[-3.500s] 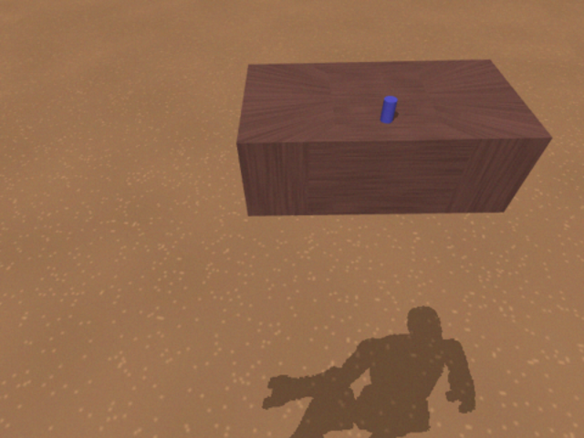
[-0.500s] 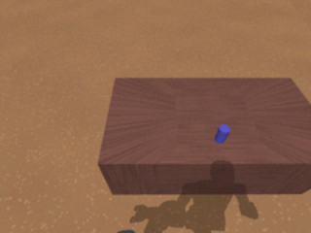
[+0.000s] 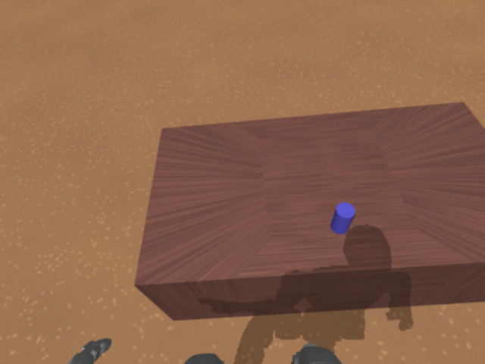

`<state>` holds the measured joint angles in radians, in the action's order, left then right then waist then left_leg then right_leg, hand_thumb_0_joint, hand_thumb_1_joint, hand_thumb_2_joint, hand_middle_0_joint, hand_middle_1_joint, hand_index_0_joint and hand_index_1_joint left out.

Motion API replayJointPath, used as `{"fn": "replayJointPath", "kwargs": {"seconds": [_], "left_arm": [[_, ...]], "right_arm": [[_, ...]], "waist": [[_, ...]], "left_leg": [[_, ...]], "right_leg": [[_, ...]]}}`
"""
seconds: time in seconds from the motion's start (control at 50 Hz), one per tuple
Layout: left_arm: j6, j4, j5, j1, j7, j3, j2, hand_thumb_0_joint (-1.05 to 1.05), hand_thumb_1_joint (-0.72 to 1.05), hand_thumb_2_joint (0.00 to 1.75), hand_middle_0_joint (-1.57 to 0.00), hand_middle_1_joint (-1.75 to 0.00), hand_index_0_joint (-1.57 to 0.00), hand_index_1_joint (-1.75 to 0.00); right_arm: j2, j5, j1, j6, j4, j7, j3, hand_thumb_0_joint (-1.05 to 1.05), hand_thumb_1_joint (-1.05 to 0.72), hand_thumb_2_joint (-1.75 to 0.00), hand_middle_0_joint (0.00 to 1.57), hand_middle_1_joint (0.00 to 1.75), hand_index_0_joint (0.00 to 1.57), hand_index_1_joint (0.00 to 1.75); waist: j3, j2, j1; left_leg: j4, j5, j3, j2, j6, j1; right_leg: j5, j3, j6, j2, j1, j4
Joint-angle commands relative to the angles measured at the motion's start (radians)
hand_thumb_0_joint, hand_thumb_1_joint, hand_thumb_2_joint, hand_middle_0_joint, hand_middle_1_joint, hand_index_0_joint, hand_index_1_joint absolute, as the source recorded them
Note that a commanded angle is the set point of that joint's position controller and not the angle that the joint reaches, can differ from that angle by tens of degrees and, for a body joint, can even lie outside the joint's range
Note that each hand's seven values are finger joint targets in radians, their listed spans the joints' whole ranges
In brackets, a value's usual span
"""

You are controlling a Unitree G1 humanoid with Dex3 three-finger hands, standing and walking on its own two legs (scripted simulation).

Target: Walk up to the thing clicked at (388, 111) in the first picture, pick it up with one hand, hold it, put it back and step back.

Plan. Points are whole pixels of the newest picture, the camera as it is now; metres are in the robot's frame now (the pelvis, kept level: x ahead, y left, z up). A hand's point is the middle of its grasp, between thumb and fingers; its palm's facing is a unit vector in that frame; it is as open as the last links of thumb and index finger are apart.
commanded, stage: walk up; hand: right
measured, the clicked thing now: (342, 218) +0.51 -0.24 -0.28
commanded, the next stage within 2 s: stand in 1.38 s
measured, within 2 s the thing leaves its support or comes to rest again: neither
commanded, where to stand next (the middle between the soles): +0.08 +0.02 m, yaw -1 degrees
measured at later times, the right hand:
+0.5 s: hand out of the picture +0.10 -0.24 -0.13, palm faces -0.06 +0.93 -0.35, open 7.4 cm
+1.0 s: hand out of the picture +0.14 -0.23 -0.13, palm faces -0.06 +0.95 -0.32, open 7.4 cm
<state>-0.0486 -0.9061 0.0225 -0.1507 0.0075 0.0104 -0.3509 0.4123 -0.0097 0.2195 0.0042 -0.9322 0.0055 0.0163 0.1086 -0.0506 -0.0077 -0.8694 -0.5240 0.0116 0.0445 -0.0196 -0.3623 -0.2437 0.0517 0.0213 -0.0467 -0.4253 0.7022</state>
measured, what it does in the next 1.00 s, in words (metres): stands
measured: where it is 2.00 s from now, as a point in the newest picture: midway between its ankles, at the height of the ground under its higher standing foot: outside the picture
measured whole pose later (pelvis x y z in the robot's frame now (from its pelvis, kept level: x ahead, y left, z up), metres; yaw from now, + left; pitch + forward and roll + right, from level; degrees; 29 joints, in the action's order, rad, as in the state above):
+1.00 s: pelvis +0.04 +0.02 +0.03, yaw +2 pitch -2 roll +0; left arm -0.02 -1.18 0.01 -0.07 0.00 0.01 -0.34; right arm 0.36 0.00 0.07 -0.01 -1.15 -0.01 0.01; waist 0.04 -0.02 0.02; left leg -0.34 -0.22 0.00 0.01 0.01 -0.09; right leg -0.13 0.09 -0.03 -0.07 -0.18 0.34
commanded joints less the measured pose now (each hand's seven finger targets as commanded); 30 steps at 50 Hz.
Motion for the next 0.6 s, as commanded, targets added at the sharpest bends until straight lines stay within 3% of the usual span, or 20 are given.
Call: {"fn": "replayJointPath", "kwargs": {"seconds": [0.0,0.04,0.06,0.08,0.1,0.16,0.2,0.28,0.42,0.52,0.58], "left_arm": [[-0.002,0.030,-0.005,0.024,-0.022,0.081,-0.305,0.00,0.90,0.90,-0.20,-0.30,-0.20,-0.30],[0.007,0.026,-0.015,0.063,-0.020,0.072,-0.292,0.00,0.90,0.90,-0.20,-0.30,-0.20,-0.30],[0.011,0.023,-0.022,0.059,-0.019,0.063,-0.260,0.00,0.90,0.90,-0.20,-0.30,-0.20,-0.30],[0.013,0.020,-0.027,0.058,-0.017,0.054,-0.233,0.00,0.90,0.90,-0.20,-0.30,-0.20,-0.30],[0.014,-0.004,-0.027,0.077,-0.017,0.052,-0.229,0.00,0.90,0.90,-0.20,-0.30,-0.20,-0.30],[0.004,-0.043,-0.012,0.107,-0.014,0.057,-0.255,0.00,0.90,0.90,-0.20,-0.30,-0.20,-0.30],[-0.002,-0.066,-0.016,0.104,-0.013,0.051,-0.252,0.00,0.90,0.90,-0.20,-0.30,-0.20,-0.30],[-0.003,-0.107,-0.023,0.121,-0.013,0.041,-0.233,0.00,0.90,0.90,-0.20,-0.30,-0.20,-0.30],[0.007,-0.159,-0.027,0.147,-0.009,0.030,-0.223,0.00,0.90,0.90,-0.20,-0.30,-0.20,-0.30],[0.007,-0.185,-0.026,0.163,-0.008,0.025,-0.216,0.00,0.90,0.90,-0.20,-0.30,-0.20,-0.30],[0.006,-0.202,-0.024,0.154,-0.008,0.025,-0.215,0.00,0.90,0.90,-0.20,-0.30,-0.20,-0.30]], "right_arm": [[0.181,0.009,0.102,0.015,-0.017,0.005,0.058,0.00,-0.90,-0.90,0.20,0.30,0.20,0.30],[0.176,0.020,0.107,0.020,-0.039,0.004,0.060,0.00,-0.90,-0.90,0.20,0.30,0.20,0.30],[0.188,0.028,0.083,0.024,-0.042,0.005,0.065,0.00,-0.90,-0.90,0.20,0.30,0.20,0.30],[0.233,0.034,0.022,0.027,-0.023,0.002,0.073,0.00,-0.90,-0.90,0.20,0.30,0.20,0.30],[0.234,0.020,-0.062,0.027,-0.017,-0.005,0.066,0.00,-0.90,-0.90,0.20,0.30,0.20,0.30],[0.190,0.021,-0.067,0.022,-0.049,-0.011,0.042,0.00,-0.90,-0.90,0.20,0.30,0.20,0.30],[0.188,0.017,-0.063,0.027,-0.075,-0.012,0.036,0.00,-0.90,-0.90,0.20,0.30,0.20,0.30],[0.182,0.012,-0.095,0.030,-0.099,-0.010,0.028,0.00,-0.90,-0.90,0.20,0.30,0.20,0.30],[0.180,0.013,-0.149,0.021,-0.135,-0.009,0.025,0.00,-0.90,-0.90,0.20,0.30,0.20,0.30],[0.179,0.014,-0.169,0.019,-0.154,-0.008,0.028,0.00,-0.90,-0.90,0.20,0.30,0.20,0.30],[0.174,0.012,-0.186,0.018,-0.157,-0.008,0.029,0.00,-0.90,-0.90,0.20,0.30,0.20,0.30]], "waist": [[-0.164,0.259,0.005],[-0.173,0.239,-0.016],[-0.169,0.183,-0.011],[-0.151,0.074,0.009],[-0.119,0.036,0.035],[-0.106,0.086,0.017],[-0.133,0.054,0.015],[-0.164,0.051,0.019],[-0.129,0.029,0.026],[-0.141,0.022,0.021],[-0.134,0.030,0.025]], "left_leg": [[0.131,0.067,0.012,-0.010,-0.003,0.036],[0.280,0.203,0.027,-0.021,-0.009,0.132],[0.335,0.233,-0.022,0.008,-0.018,0.161],[0.404,0.170,-0.167,0.092,-0.048,0.107],[0.419,0.096,-0.194,0.114,-0.075,0.008],[0.401,0.114,-0.106,0.054,-0.045,-0.019],[0.407,0.222,-0.101,0.054,-0.037,0.049],[0.445,0.358,-0.111,0.077,-0.035,0.098],[0.535,0.312,-0.115,0.088,-0.025,0.121],[0.581,0.363,-0.115,0.092,-0.014,0.152],[0.590,0.382,-0.109,0.091,-0.013,0.177]], "right_leg": [[0.091,-0.263,0.154,-0.204,0.113,-0.245],[0.052,-0.232,0.126,-0.194,0.050,-0.199],[-0.003,-0.217,0.098,-0.177,0.015,-0.192],[-0.097,-0.175,0.045,-0.126,-0.001,-0.178],[-0.215,-0.118,0.022,-0.063,0.074,-0.179],[-0.166,-0.170,0.034,-0.111,0.151,-0.250],[-0.034,-0.159,0.041,-0.122,0.163,-0.247],[0.121,-0.100,0.022,-0.099,0.236,-0.249],[0.073,-0.082,0.003,-0.096,0.267,-0.333],[0.146,-0.069,-0.010,-0.100,0.312,-0.357],[0.140,-0.067,-0.016,-0.102,0.310,-0.379]]}}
